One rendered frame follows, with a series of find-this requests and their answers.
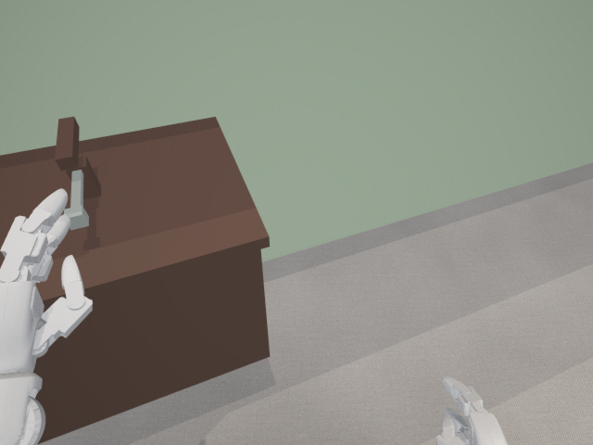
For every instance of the left robot hand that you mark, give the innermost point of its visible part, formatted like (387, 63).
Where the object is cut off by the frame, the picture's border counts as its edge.
(27, 250)

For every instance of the tap lever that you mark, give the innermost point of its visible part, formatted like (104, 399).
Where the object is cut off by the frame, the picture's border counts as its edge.
(78, 216)

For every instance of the counter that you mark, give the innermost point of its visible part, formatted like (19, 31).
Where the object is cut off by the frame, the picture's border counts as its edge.
(171, 260)

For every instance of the right robot hand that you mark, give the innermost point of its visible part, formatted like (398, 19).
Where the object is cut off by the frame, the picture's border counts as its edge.
(481, 428)

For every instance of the robot left forearm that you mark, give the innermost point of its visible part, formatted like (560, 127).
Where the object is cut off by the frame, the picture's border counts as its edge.
(22, 417)

